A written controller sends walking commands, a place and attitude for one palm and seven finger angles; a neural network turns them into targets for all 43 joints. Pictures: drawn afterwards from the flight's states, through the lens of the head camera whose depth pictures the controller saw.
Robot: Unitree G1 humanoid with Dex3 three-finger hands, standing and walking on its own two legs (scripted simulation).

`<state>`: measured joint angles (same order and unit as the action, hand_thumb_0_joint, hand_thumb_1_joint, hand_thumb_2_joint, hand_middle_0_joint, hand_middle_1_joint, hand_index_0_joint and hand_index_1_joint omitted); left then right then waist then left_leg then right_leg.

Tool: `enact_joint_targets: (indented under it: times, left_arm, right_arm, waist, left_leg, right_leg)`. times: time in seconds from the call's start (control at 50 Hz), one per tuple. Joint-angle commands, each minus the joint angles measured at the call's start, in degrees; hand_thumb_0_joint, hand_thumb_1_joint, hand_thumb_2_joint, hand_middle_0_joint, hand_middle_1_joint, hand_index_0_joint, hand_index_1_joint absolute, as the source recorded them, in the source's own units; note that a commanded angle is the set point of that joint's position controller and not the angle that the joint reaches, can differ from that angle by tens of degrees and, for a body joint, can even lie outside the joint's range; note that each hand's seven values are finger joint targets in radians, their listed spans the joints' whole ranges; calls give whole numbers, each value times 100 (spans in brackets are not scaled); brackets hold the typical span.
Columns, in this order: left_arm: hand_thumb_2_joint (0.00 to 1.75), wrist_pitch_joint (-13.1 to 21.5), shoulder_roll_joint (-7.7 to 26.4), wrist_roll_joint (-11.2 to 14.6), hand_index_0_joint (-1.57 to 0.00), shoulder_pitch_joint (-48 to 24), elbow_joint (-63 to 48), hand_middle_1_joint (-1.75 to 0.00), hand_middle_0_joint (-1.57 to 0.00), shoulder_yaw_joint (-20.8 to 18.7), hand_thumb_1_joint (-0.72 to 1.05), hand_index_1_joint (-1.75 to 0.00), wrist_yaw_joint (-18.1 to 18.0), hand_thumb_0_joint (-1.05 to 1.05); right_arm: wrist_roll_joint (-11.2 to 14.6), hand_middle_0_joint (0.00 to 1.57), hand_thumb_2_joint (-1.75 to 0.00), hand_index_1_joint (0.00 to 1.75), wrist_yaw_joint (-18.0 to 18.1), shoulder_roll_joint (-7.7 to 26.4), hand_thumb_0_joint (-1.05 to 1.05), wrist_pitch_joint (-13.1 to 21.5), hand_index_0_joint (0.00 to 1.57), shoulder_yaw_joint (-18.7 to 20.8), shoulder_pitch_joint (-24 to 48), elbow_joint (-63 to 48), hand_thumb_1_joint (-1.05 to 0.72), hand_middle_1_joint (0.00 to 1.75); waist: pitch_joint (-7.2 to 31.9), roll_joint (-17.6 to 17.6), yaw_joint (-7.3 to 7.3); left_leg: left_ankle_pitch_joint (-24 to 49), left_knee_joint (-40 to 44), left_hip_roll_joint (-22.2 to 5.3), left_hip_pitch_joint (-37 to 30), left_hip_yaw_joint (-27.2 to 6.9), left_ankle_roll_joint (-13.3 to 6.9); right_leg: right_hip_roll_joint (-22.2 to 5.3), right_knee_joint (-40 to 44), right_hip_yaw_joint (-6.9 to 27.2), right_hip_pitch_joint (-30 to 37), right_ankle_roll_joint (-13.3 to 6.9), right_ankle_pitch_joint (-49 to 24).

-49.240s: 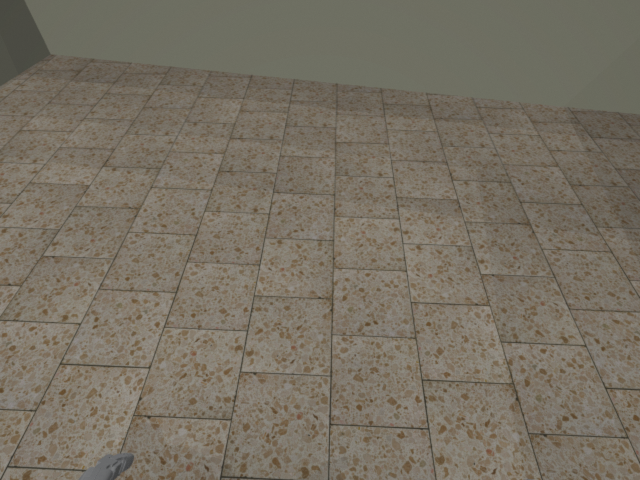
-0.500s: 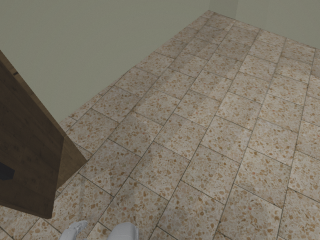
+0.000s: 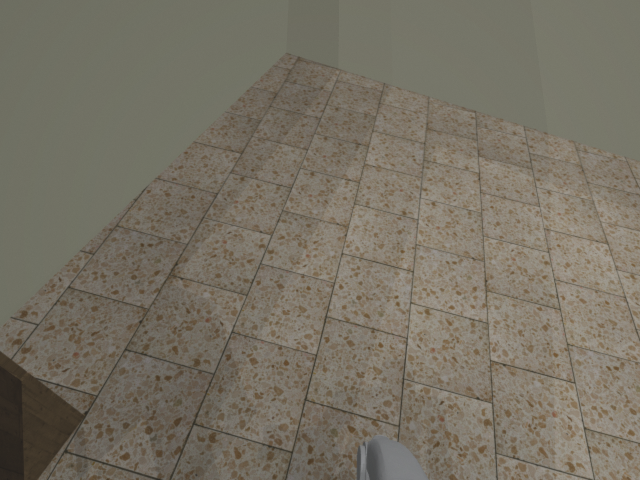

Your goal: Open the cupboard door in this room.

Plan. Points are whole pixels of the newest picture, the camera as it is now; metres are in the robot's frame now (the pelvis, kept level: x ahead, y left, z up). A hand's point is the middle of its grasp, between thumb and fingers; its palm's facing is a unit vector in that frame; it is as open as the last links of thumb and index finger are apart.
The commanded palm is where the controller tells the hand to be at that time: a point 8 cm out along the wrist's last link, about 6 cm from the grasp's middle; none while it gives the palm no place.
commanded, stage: walk to a spot facing it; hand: left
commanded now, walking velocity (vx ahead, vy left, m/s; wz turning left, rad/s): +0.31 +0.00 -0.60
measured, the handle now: out of the picture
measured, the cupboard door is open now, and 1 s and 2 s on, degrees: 47 47 47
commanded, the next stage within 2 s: turn to face it in 1.36 s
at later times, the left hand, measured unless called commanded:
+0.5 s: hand (260, 387) +0.28 +0.09 -0.17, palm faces -0.23 -0.94 -0.23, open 7.3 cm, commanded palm none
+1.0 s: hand (286, 292) +0.47 +0.07 -0.19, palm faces -0.33 -0.93 -0.14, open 7.4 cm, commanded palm none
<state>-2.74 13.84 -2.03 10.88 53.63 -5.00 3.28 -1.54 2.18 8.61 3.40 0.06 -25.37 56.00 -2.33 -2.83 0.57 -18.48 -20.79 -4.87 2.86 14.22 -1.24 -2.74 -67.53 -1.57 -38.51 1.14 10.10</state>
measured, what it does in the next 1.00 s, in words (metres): walks ahead, turning right: right foot, then left foot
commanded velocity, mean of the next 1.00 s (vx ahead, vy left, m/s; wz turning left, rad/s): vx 0.36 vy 0.00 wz -0.35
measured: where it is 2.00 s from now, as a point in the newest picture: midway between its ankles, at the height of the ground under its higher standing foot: (392, 329)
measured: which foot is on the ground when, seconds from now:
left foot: down 0.00-0.26, up 0.28-0.84, down 0.86-1.00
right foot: up 0.00-0.24, down 0.26-0.86, up 0.88-1.00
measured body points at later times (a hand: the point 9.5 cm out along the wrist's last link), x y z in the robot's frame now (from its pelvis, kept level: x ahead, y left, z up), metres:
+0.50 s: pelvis +0.19 -0.09 +0.00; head +0.22 -0.11 +0.44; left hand +0.29 +0.14 -0.15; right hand +0.19 -0.33 -0.16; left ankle +0.26 +0.10 -0.65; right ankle +0.17 -0.11 -0.75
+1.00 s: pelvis +0.44 -0.10 -0.01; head +0.47 -0.09 +0.44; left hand +0.49 +0.12 -0.18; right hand +0.43 -0.34 -0.15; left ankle +0.48 -0.04 -0.75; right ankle +0.31 -0.18 -0.63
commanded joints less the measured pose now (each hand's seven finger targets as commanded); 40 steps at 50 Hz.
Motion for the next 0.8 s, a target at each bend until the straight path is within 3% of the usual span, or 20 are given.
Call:
enact_joint_targets:
  times: [0.0, 0.06, 0.1, 0.16, 0.18, 0.2, 0.22, 0.24, 0.26, 0.28, 0.3, 0.32, 0.38, 0.44, 0.5, 0.54, 0.64, 0.7, 0.74, 0.78]
  left_arm:
    - [90, 193, -151, 31, -20, -1058, -631, -30, -20, 121, 90, -30, 65, 0]
    - [90, 222, -207, 51, -20, -1492, -698, -30, -20, 154, 90, -30, 70, 0]
    - [90, 245, -177, 64, -20, -1538, -715, -30, -20, 147, 90, -30, 57, 0]
    - [90, 294, -32, 74, -20, -799, -534, -30, -20, 72, 90, -30, -4, 0]
    - [90, 333, 65, 74, -20, -202, -391, -30, -20, 17, 90, -30, -37, 0]
    - [90, 394, 245, 58, -20, 673, -127, -30, -20, -53, 90, -30, -73, 0]
    - [90, 448, 711, 42, -20, 1527, 112, -30, -20, -192, 90, -30, -130, 0]
    - [90, 492, 1278, 93, -20, 1998, 175, -30, -20, -320, 90, -30, -245, 0]
    - [90, 441, 1479, 201, -20, 1617, 88, -30, -20, -341, 90, -30, -341, 0]
    - [90, 412, 1197, 236, -20, 973, -45, -30, -20, -268, 90, -30, -361, 0]
    - [90, 454, 887, 203, -20, 533, -193, -30, -20, -168, 90, -30, -359, 0]
    - [90, 517, 634, 188, -20, 222, -255, -30, -20, -57, 90, -30, -358, 0]
    - [90, 693, 415, 128, -20, 351, -128, -30, -20, 0, 90, -30, -344, 0]
    - [90, 783, 307, 130, -20, 734, 82, -30, -20, -6, 90, -30, -321, 0]
    - [90, 831, 245, 162, -20, 1209, 238, -30, -20, 33, 90, -30, -332, 0]
    - [90, 831, 164, 142, -20, 1492, 359, -30, -20, 75, 90, -30, -372, 0]
    - [90, 827, 158, 110, -20, 1921, 548, -30, -20, 163, 90, -30, -448, 0]
    - [90, 814, 200, 101, -20, 2069, 662, -30, -20, 182, 90, -30, -490, 0]
    - [90, 811, 296, 83, -20, 2017, 708, -30, -20, 164, 90, -30, -513, 0]
    - [90, 843, 436, 135, -20, 1768, 723, -30, -20, 110, 90, -30, -505, 0]
  right_arm:
    - [-17, 20, -90, 30, 37, 763, 0, 112, 20, 191, -786, 38, -90, 30]
    - [-60, 20, -90, 30, 40, 751, 0, 82, 20, 188, -998, 189, -90, 30]
    - [-71, 20, -90, 30, 46, 825, 0, 71, 20, 207, -954, 229, -90, 30]
    - [-51, 20, -90, 30, 39, 1046, 0, 59, 20, 267, -702, 206, -90, 30]
    - [-23, 20, -90, 30, 33, 1162, 0, 58, 20, 290, -463, 141, -90, 30]
    - [32, 20, -90, 30, 2, 1225, 0, 59, 20, 309, -167, 43, -90, 30]
    - [135, 20, -90, 30, -87, 1105, 0, 71, 20, 295, -42, -64, -90, 30]
    - [229, 20, -90, 30, -113, 654, 0, 62, 20, 238, -29, -328, -90, 30]
    - [170, 20, -90, 30, -112, 779, 0, 3, 20, 307, 512, -444, -90, 30]
    - [145, 20, -90, 30, -134, 703, 0, -16, 20, 361, 643, -460, -90, 30]
    - [88, 20, -90, 30, -134, 633, 0, -49, 20, 350, 614, -435, -90, 30]
    - [52, 20, -90, 30, -142, 618, 0, -116, 20, 356, 611, -282, -90, 30]
    - [2, 20, -90, 30, -165, 414, 0, -231, 20, 339, 276, -79, -90, 30]
    - [2, 20, -90, 30, -183, 409, 0, -241, 20, 365, 472, -132, -90, 30]
    - [36, 20, -90, 30, -200, 495, 0, -204, 20, 344, 1181, -396, -90, 30]
    - [46, 20, -90, 30, -228, 475, 0, -187, 20, 334, 1690, -532, -90, 30]
    - [58, 20, -90, 30, -307, 512, 0, -137, 20, 303, 2654, -805, -90, 30]
    - [63, 20, -90, 30, -342, 492, 0, -84, 20, 284, 3027, -901, -90, 30]
    - [65, 20, -90, 30, -328, 517, 0, -35, 20, 294, 2861, -841, -90, 30]
    - [43, 20, -90, 30, -231, 635, 0, 19, 20, 331, 1747, -458, -90, 30]
  waist:
    - [-466, 1125, 275]
    - [-670, 1147, 403]
    - [-651, 1096, 346]
    - [-163, 1137, -46]
    - [117, 1153, -357]
    - [551, 940, -779]
    - [1143, 160, -1182]
    - [1682, -1114, -1187]
    - [1114, -802, -1011]
    - [177, -219, -676]
    - [54, -266, -360]
    - [-223, 47, -119]
    - [-124, 31, 156]
    - [162, -281, 136]
    - [310, -312, -51]
    - [259, -333, -202]
    - [-100, -200, -396]
    - [-246, -333, -461]
    - [-69, -261, -308]
    - [360, -260, 228]
  left_leg:
    - [3018, 652, -1351, -710, -604, -188]
    - [3226, 653, -1449, -806, -366, -270]
    - [3868, 451, -1540, -743, -191, -306]
    - [5795, -486, -1620, -702, 72, -305]
    - [6148, -1125, -1581, -556, 148, -237]
    - [5885, -2162, -1398, -36, 321, -68]
    - [4014, -3665, -1010, 1194, 428, 135]
    - [-1418, -5767, 158, 3239, -35, 484]
    - [-1444, -6428, 55, 3880, -1113, 325]
    - [-630, -6263, -311, 3963, -1330, 276]
    - [-171, -6041, -413, 3656, -1411, 333]
    - [120, -5683, -498, 3279, -1455, 367]
    - [454, -4876, -418, 2894, -1368, 427]
    - [783, -4375, -336, 3240, -1347, 493]
    - [998, -4033, -260, 3776, -1311, 502]
    - [1007, -3753, -208, 3930, -1274, 490]
    - [881, -3012, -61, 4075, -1170, 420]
    - [613, -2356, 106, 3848, -1035, 325]
    - [310, -1690, 337, 3073, -858, 206]
    - [784, -1033, 749, 1378, -578, 27]
  right_leg:
    - [-103, 859, -310, -918, -94, -119]
    - [-61, 1732, -511, -668, -236, 2]
    - [42, 2280, -633, -131, -395, 270]
    - [449, 2613, -885, 1118, -699, 770]
    - [560, 2784, -907, 1857, -802, 818]
    - [649, 3192, -931, 3126, -903, 478]
    - [-89, 3691, -9, 4765, -1173, 325]
    - [-1832, 4429, 3490, 5884, -1931, 28]
    - [-2073, 5159, 3969, 5217, -1948, 443]
    - [-1945, 5413, 3150, 4221, -1833, 1069]
    - [-1668, 5591, 2895, 3262, -1529, 1376]
    - [-1374, 5681, 2241, 2479, -1252, 1148]
    - [-838, 5647, 1378, 2165, -941, -482]
    - [-554, 5476, 1124, 2851, -713, -1457]
    - [-550, 5191, 1038, 3666, -571, -2947]
    - [-590, 5092, 1210, 3948, -640, -3274]
    - [-843, 5187, 1622, 4389, -1014, -3235]
    - [-890, 5076, 1651, 4650, -1147, -3729]
    - [-872, 4632, 1557, 4626, -1116, -4645]
    - [-568, 3728, 1160, 4106, -866, -5428]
